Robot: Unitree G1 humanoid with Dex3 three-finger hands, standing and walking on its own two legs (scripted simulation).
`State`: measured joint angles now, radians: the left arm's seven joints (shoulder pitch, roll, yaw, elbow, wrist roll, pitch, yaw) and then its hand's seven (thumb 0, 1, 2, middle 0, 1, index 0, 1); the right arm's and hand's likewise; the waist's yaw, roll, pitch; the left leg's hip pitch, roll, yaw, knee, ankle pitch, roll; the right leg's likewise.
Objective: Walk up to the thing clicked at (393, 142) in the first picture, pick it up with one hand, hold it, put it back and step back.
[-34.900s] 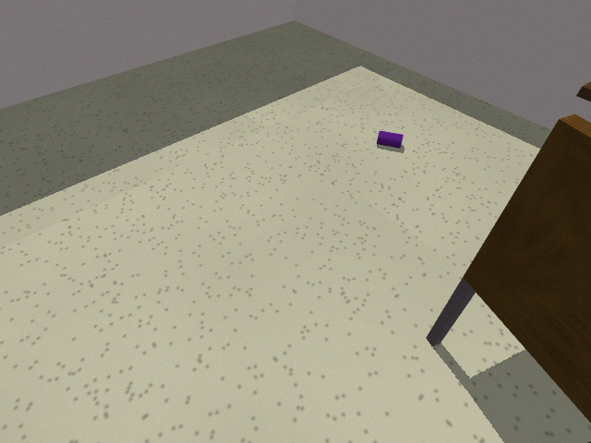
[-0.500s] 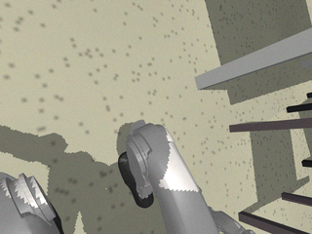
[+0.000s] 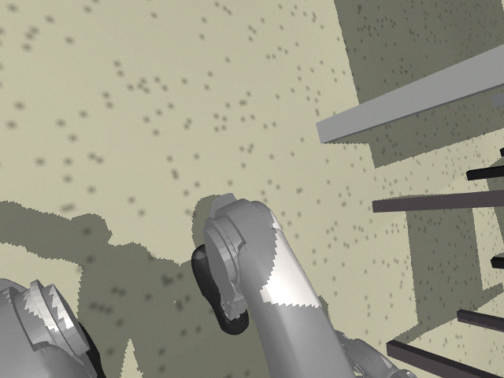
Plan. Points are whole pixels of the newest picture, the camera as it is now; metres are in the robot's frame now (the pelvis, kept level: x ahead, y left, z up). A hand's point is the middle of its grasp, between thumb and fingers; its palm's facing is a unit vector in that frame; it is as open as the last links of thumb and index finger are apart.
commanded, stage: close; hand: left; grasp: from above
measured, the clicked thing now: out of the picture +0.46 +0.36 -0.28
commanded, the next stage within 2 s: settle in 0.04 s
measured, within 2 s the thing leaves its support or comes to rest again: leaves its support in 0.48 s
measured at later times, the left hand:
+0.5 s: hand out of the picture +0.45 +0.36 -0.24, palm faces -0.32 -0.29 -0.90, open 10.5 cm
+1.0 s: hand out of the picture +0.44 +0.36 -0.15, palm faces -0.35 -0.27 -0.90, open 10.4 cm
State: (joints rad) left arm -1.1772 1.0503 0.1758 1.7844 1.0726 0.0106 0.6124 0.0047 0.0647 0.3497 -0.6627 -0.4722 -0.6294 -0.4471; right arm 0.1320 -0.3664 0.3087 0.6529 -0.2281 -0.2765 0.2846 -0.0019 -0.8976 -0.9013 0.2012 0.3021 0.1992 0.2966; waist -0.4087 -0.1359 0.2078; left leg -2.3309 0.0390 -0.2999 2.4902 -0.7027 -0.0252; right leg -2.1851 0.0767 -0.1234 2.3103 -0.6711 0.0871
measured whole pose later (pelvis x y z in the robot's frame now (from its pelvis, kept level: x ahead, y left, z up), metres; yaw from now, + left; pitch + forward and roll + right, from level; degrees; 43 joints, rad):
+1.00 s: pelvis +0.00 -0.01 +0.01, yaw +5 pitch +33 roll -10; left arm -1.05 0.77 0.12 1.46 1.02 0.11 0.33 0.00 0.00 0.30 -0.80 -0.35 -0.77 -0.34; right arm 0.14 -0.32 0.14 0.68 -0.13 -0.15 0.27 0.00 -0.90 -0.90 0.20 0.30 0.20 0.30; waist -0.27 0.00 0.00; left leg -2.34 0.03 -0.21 2.42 -0.67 -0.03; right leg -2.23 0.04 -0.05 2.32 -0.68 0.07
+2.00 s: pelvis +0.00 -0.01 +0.20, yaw +12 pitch +29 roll -5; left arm -0.56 0.48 -0.05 0.81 0.91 0.26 0.10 0.01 0.05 0.27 -0.74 -0.41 -0.71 -0.39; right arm 0.15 -0.26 0.00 0.69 0.01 0.02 0.01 0.00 -0.89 -0.90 0.20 0.30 0.20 0.30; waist -0.10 0.06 -0.19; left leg -1.71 0.05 -0.09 1.79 -0.59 -0.02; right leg -1.64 -0.01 -0.02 1.74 -0.61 0.05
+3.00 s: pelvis +0.08 +0.00 +0.42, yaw +14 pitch +8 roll +0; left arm -0.41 0.29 -0.20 0.90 0.86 0.33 0.15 0.01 0.02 0.30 -0.77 -0.38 -0.74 -0.36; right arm 0.26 -0.25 -0.02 0.79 0.04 -0.07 -0.02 0.01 -0.88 -0.89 0.20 0.30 0.20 0.30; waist -0.05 0.04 -0.08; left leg -0.54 0.05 0.01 0.75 -0.35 -0.02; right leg -0.52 -0.03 0.01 0.73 -0.36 0.04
